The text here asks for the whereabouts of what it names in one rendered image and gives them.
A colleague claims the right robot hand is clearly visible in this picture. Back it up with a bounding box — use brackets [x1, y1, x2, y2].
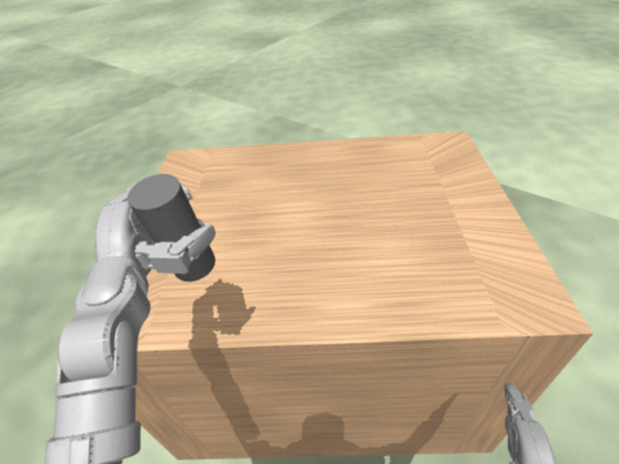
[505, 382, 556, 464]

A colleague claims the left robot hand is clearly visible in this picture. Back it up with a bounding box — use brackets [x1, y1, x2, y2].
[96, 185, 216, 276]

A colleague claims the can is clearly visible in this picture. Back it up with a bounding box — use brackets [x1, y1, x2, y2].
[128, 174, 216, 282]

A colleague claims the left robot arm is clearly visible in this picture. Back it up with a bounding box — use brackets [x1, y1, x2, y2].
[44, 257, 151, 464]

